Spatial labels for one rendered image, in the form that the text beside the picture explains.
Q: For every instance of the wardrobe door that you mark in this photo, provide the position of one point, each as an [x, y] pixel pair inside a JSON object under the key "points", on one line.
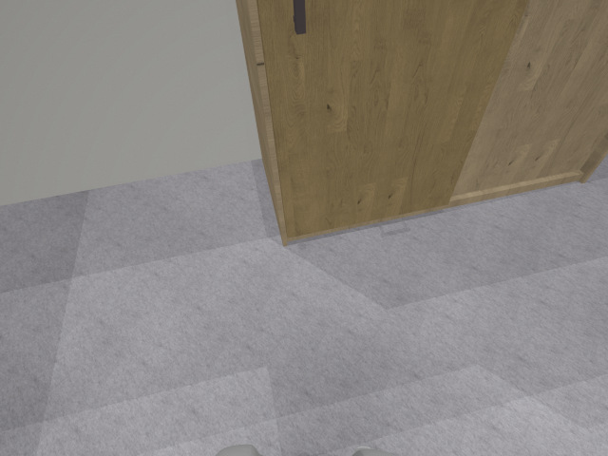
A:
{"points": [[549, 108], [376, 106]]}

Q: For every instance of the right robot shin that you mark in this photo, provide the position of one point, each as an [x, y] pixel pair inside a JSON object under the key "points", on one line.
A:
{"points": [[362, 447]]}

